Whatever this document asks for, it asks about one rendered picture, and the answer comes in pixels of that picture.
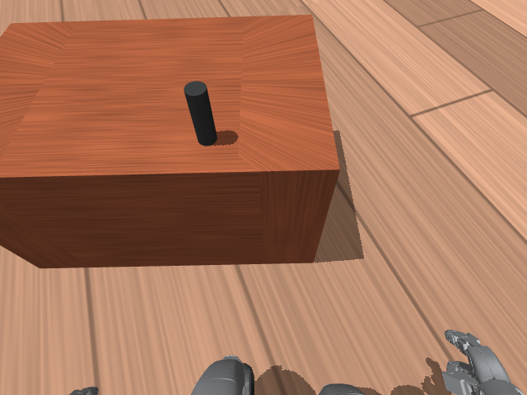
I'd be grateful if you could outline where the can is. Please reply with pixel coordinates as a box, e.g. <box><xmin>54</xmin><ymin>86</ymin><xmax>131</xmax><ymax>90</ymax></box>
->
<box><xmin>184</xmin><ymin>81</ymin><xmax>217</xmax><ymax>146</ymax></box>

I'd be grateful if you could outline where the right robot hand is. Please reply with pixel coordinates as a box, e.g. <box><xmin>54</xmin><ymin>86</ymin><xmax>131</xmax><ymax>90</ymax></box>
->
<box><xmin>442</xmin><ymin>330</ymin><xmax>511</xmax><ymax>395</ymax></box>

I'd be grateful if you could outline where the right robot arm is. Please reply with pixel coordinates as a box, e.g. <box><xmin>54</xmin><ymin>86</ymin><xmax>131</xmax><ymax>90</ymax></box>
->
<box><xmin>478</xmin><ymin>379</ymin><xmax>524</xmax><ymax>395</ymax></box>

